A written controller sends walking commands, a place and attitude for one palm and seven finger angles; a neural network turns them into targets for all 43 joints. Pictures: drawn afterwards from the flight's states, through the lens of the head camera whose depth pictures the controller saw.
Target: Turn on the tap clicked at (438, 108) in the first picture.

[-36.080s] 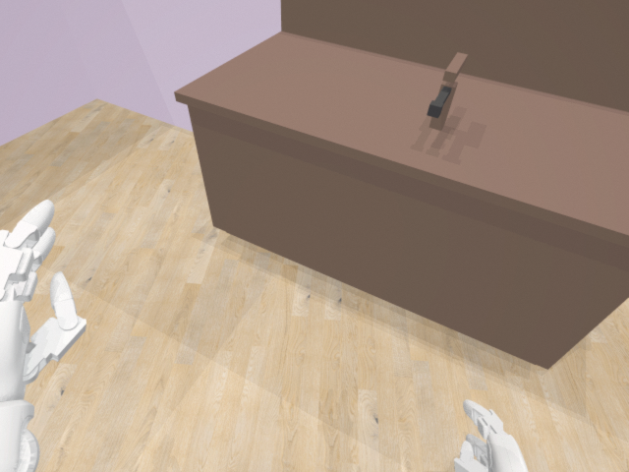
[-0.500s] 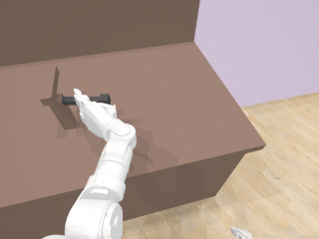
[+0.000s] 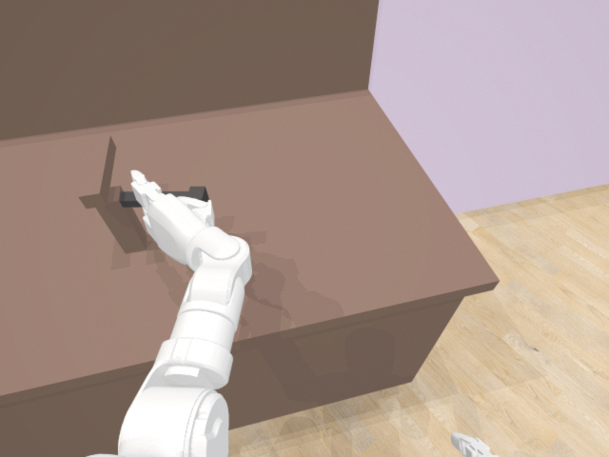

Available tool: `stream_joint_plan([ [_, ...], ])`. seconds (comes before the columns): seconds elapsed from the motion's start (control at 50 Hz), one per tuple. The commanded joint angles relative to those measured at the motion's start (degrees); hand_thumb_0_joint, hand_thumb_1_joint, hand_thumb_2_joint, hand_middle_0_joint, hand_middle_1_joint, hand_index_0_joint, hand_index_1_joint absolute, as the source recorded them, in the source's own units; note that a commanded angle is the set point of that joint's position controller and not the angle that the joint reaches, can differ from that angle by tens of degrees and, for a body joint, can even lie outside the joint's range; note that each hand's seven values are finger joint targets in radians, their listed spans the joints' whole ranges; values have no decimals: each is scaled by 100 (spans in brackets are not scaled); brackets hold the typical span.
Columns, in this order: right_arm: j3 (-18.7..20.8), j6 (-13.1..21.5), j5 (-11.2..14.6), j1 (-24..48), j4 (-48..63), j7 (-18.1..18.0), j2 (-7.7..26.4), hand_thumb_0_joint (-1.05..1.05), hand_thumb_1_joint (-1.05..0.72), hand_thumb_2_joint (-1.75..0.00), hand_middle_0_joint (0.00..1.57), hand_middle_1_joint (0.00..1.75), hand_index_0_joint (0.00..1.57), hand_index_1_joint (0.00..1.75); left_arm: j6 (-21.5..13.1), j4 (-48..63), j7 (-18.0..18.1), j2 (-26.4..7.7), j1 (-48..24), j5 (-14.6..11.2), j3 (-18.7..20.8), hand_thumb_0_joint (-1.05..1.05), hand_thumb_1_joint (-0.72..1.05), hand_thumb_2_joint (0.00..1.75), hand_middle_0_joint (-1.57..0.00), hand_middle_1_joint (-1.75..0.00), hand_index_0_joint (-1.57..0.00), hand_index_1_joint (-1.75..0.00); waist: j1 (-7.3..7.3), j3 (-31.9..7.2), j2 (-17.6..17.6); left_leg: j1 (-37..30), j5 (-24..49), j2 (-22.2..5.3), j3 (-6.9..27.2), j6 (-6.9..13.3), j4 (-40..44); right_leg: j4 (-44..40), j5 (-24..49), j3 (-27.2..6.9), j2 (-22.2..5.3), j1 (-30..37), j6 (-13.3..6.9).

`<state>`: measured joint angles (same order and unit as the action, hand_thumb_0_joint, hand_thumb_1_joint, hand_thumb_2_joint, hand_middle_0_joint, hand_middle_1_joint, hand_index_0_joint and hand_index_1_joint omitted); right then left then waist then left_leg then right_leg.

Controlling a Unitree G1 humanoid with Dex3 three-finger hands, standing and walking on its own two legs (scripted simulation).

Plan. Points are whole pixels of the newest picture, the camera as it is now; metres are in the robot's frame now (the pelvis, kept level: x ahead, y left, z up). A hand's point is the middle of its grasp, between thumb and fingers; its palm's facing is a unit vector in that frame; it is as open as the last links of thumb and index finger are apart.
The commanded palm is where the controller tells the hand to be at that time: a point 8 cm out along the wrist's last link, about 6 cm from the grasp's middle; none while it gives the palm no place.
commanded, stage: lift the hand up off the lever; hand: left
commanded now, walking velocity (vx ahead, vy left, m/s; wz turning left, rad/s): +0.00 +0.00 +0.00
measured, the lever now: (198, 198) +0.48 +0.18 +0.07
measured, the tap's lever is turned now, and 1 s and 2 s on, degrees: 76 76 76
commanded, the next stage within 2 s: draw the hand back beside the body in 1.16 s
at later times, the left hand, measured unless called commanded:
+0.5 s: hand (207, 202) +0.42 +0.14 +0.12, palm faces +0.75 -0.65 -0.13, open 7.8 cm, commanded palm +0.36 +0.16 +0.13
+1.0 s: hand (191, 198) +0.41 +0.16 +0.14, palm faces +0.76 -0.65 -0.11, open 7.8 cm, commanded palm +0.35 +0.17 +0.14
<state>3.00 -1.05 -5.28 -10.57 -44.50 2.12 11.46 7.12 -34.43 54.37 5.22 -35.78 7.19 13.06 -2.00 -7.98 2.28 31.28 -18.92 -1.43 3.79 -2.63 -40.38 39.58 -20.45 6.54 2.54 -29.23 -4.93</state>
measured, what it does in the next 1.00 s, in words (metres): stands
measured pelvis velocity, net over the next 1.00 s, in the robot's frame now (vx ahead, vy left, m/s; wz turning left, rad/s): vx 0.00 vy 0.01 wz -0.01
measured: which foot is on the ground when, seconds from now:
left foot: down 0.00-1.00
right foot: down 0.00-1.00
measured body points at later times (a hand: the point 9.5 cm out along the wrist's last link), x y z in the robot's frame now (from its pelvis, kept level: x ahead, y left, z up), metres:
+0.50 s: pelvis +0.00 +0.00 +0.01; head +0.01 -0.01 +0.46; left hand +0.37 +0.17 +0.13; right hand +0.14 -0.23 -0.12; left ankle +0.01 +0.15 -0.72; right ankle -0.01 -0.06 -0.72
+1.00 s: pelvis +0.00 +0.01 +0.01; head +0.00 -0.01 +0.46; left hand +0.37 +0.19 +0.15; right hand +0.15 -0.22 -0.11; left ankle +0.01 +0.15 -0.72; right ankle -0.01 -0.06 -0.72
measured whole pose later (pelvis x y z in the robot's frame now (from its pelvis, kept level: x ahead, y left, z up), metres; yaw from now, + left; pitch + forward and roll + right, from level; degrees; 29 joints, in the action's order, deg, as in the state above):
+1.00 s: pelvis +0.00 +0.01 +0.01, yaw +0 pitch +5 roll +0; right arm 2.2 -0.9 -3.9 -7.4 -45.3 1.1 10.9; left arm 14.3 -28.5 52.9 5.7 -34.8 4.3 11.3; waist 0.3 -6.3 2.0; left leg 23.5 -16.5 -1.1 2.8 -2.0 -34.5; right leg 33.8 -17.8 5.5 2.3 -21.7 -4.2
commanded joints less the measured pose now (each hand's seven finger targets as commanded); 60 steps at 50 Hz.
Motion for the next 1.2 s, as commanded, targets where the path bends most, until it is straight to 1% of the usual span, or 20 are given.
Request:
stream_joint_plan([
  [0.0,150,205,57,509,714,-103,623,0,-90,-90,20,30,20,30,-179,1249,6,-607,-2300,188,-232,0,90,90,-15,-15,-15,-15,-10,-1636,-684,-642,1424,141,-324,295,199,-806,2197,-457,-426,1290,419],
  [0.06,116,232,70,563,704,-121,594,0,-90,-90,20,30,20,30,-163,1367,-5,-519,-2556,166,-359,0,90,90,-15,-15,-15,-15,-48,-1562,-598,-701,1312,157,-340,311,235,-873,2023,-497,-434,1217,425],
  [0.1,125,242,75,615,660,-154,614,0,-90,-90,20,30,20,30,-175,1400,2,-690,-2651,184,-254,0,90,90,-15,-15,-15,-15,-13,-1586,-543,-730,1251,157,-309,308,281,-914,1821,-506,-420,1215,409],
  [0.22,104,288,92,661,606,-152,572,0,-90,-90,20,30,20,30,-130,1224,-11,-406,-2887,205,-538,0,90,90,-15,-15,-15,-15,-93,-1519,-356,-867,1158,152,-307,292,315,-917,1520,-477,-396,1004,375],
  [0.28,105,287,90,659,639,-140,565,0,-90,-90,20,30,20,30,-72,1139,-7,-307,-2713,137,-558,0,90,90,-15,-15,-15,-15,-36,-1652,-473,-901,1289,158,-319,280,337,-890,1710,-447,-384,1132,370],
  [0.36,103,250,94,657,676,-151,591,0,-90,-90,20,30,20,30,-12,1224,11,-487,-2671,46,-324,0,90,90,-15,-15,-15,-15,35,-1792,-671,-916,1470,161,-332,282,388,-889,2036,-456,-403,1377,398],
  [0.4,132,220,89,663,693,-146,592,0,-90,-90,20,30,20,30,16,1365,21,-629,-2436,66,-174,0,90,90,-15,-15,-15,-15,167,-1907,-552,-969,1694,152,-330,255,409,-837,2271,-420,-391,1541,368],
  [0.48,120,219,70,715,728,-100,558,0,-90,-90,20,30,20,30,62,1593,42,-453,-2448,173,-385,0,90,90,-15,-15,-15,-15,100,-1772,-642,-1042,1770,107,-373,260,379,-850,2341,-400,-393,1463,367],
  [0.52,123,239,90,779,734,-94,562,0,-90,-90,20,30,20,30,90,1669,13,-351,-2425,179,-500,0,90,90,-15,-15,-15,-15,119,-1646,-566,-1106,1729,91,-339,251,437,-879,2112,-370,-368,1381,332],
  [0.58,109,298,98,841,680,-107,558,0,-90,-90,20,30,20,30,140,1633,-5,-207,-2679,169,-690,0,90,90,-15,-15,-15,-15,27,-1438,-608,-1155,1536,82,-337,262,455,-992,1801,-380,-363,1216,336],
  [0.66,76,334,138,951,603,-171,563,0,-90,-90,20,30,20,30,199,1466,-30,-345,-2924,43,-585,0,90,90,-15,-15,-15,-15,20,-1257,-618,-1090,1137,123,-323,278,570,-1184,1214,-459,-377,1132,362],
  [0.72,74,344,118,922,604,-163,533,0,-90,-90,20,30,20,30,217,1615,-1,-359,-2929,64,-545,0,90,90,-15,-15,-15,-15,113,-1588,-303,-1265,1391,138,-322,252,592,-1062,1472,-411,-350,1284,322],
  [0.8,102,277,104,875,673,-128,550,0,-90,-90,20,30,20,30,305,1669,-11,-467,-2434,48,-396,0,90,90,-15,-15,-15,-15,254,-1848,-421,-1276,1860,136,-328,218,573,-939,2156,-362,-355,1629,314],
  [0.88,82,220,150,940,770,-161,568,0,-90,-90,20,30,20,30,417,1788,-85,-461,-2190,-78,-369,0,90,90,-15,-15,-15,-15,221,-1672,-893,-1257,1858,123,-411,265,623,-1087,2422,-418,-409,1815,385],
  [0.9,91,202,171,997,753,-182,589,0,-90,-90,20,30,20,30,443,1764,-124,-578,-2156,-109,-280,0,90,90,-15,-15,-15,-15,262,-1570,-829,-1232,1811,120,-372,257,685,-1129,2281,-416,-404,1812,368],
  [0.92,65,218,177,1041,749,-178,573,0,-90,-90,20,30,20,30,442,1845,-141,-440,-2327,-92,-441,0,90,90,-15,-15,-15,-15,195,-1415,-756,-1299,1766,108,-392,269,681,-1174,2173,-432,-408,1685,369],
  [0.98,70,284,159,1026,705,-176,560,0,-90,-90,20,30,20,30,430,2003,-148,-387,-2482,-22,-546,0,90,90,-15,-15,-15,-15,176,-1414,-690,-1414,1771,98,-386,276,687,-1193,2077,-415,-391,1603,353],
  [1.02,53,309,166,1065,678,-170,539,0,-90,-90,20,30,20,30,400,2115,-177,-330,-2578,9,-659,0,90,90,-15,-15,-15,-15,183,-1367,-371,-1502,1730,103,-359,260,706,-1188,1890,-406,-380,1503,323],
  [1.12,51,361,182,1077,601,-181,544,0,-90,-90,20,30,20,30,434,1878,-206,-212,-2667,-20,-787,0,90,90,-15,-15,-15,-15,106,-1237,-469,-1512,1523,103,-302,248,732,-1228,1515,-377,-354,1313,321],
  [1.18,55,362,183,1094,606,-206,535,0,-90,-90,20,30,20,30,443,1864,-186,-218,-2695,-83,-731,0,90,90,-15,-15,-15,-15,147,-1410,-475,-1494,1544,132,-321,244,737,-1216,1589,-401,-362,1421,323],
])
